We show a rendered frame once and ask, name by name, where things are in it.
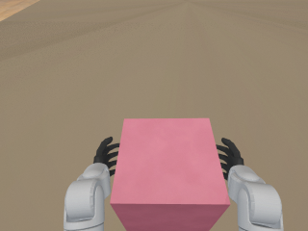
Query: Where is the robot right hand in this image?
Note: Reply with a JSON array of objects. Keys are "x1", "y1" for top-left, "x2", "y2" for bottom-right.
[{"x1": 216, "y1": 138, "x2": 244, "y2": 181}]

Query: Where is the robot right forearm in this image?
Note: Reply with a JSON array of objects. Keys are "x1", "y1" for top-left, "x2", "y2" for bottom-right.
[{"x1": 227, "y1": 165, "x2": 284, "y2": 231}]

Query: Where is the robot left hand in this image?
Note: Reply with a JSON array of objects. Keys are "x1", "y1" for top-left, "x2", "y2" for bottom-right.
[{"x1": 93, "y1": 137, "x2": 120, "y2": 176}]

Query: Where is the carton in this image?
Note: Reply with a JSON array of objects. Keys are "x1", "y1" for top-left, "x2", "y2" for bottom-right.
[{"x1": 110, "y1": 117, "x2": 231, "y2": 231}]

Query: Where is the robot left forearm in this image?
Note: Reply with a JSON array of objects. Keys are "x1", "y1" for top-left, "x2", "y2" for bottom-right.
[{"x1": 64, "y1": 163, "x2": 111, "y2": 231}]

